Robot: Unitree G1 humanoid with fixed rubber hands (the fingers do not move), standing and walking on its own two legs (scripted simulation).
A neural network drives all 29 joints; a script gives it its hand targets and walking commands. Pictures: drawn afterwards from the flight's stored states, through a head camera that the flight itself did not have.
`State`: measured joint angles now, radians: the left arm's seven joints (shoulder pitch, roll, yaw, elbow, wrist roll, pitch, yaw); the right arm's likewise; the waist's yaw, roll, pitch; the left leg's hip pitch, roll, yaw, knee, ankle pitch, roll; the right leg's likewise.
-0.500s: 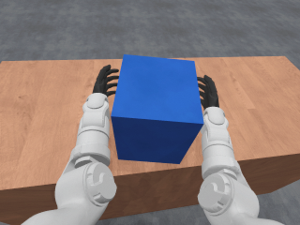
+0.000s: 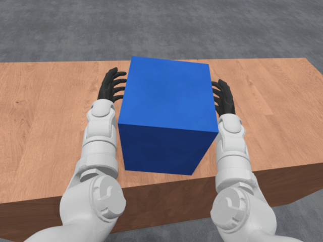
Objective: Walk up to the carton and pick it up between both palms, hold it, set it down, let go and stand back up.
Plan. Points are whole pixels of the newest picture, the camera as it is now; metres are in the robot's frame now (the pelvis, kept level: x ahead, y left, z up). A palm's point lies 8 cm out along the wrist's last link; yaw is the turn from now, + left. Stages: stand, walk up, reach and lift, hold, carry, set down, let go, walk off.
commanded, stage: set down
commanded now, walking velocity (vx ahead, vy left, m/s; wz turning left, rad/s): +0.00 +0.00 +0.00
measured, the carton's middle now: (164, 120) +0.44 +0.02 +0.04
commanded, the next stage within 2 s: none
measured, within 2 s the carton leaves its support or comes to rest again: neither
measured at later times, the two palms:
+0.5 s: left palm (104, 105) +0.44 +0.18 +0.08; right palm (221, 113) +0.44 -0.12 +0.09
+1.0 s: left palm (77, 93) +0.44 +0.25 +0.11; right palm (235, 100) +0.47 -0.15 +0.11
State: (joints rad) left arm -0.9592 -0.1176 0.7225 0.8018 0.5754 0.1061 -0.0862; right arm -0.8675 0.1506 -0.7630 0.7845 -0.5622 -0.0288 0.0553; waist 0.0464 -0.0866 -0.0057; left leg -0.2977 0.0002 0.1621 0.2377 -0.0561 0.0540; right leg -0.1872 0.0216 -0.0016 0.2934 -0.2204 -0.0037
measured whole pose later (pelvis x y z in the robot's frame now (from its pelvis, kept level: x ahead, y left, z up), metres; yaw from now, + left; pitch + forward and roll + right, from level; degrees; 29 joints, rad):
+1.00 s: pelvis -0.01 -0.01 -0.02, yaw +3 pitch +22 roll -2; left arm -1.16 0.35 -0.04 1.44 -0.23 -0.15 0.01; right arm -1.10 -0.26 -0.08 1.33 0.25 -0.07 -0.07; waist 0.01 -0.03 -0.27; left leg -0.74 0.05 0.08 0.45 -0.10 0.03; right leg -0.56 0.07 -0.09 0.41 -0.23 -0.04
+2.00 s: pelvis -0.02 -0.01 -0.01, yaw +3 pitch +10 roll -2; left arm -1.07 0.42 0.00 1.10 -0.21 0.22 -0.01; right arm -1.06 -0.29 0.06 1.10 0.40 0.20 -0.11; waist 0.00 -0.03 -0.14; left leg -0.46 0.04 0.09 0.34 -0.06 0.03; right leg -0.29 0.06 -0.07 0.31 -0.19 -0.04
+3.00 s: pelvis -0.02 -0.02 +0.00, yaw +2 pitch +2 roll +0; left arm -0.29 0.30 0.10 0.37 -0.20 0.19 -0.02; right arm -0.28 -0.16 0.03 0.38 0.27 0.13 -0.15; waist 0.02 -0.04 -0.04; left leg -0.29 0.02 0.11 0.33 -0.08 0.03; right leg -0.15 0.04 -0.05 0.34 -0.24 -0.05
